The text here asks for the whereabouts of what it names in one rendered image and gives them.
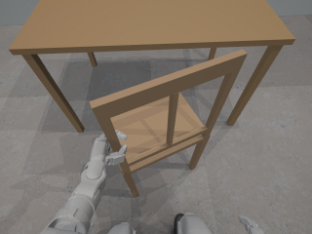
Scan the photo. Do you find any chair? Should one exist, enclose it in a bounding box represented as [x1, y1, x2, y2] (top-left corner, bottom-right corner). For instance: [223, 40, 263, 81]
[89, 49, 248, 197]

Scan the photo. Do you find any robot right hand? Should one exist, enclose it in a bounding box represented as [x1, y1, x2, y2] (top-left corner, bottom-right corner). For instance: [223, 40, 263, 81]
[238, 214, 264, 234]

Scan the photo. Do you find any left robot forearm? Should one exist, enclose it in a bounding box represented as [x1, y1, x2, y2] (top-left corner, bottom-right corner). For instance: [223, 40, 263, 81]
[40, 160, 106, 234]

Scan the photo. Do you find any robot right thigh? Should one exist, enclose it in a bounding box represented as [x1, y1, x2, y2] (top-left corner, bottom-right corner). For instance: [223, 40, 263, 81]
[177, 216, 213, 234]

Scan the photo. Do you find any table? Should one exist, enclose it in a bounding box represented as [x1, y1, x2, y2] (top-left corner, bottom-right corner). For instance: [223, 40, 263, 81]
[9, 0, 295, 133]

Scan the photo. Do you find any right robot foot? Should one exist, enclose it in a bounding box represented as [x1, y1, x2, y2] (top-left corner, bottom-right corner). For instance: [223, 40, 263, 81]
[174, 214, 184, 234]

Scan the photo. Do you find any robot left hand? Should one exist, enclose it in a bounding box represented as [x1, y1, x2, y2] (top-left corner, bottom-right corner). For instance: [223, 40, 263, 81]
[90, 130, 128, 167]

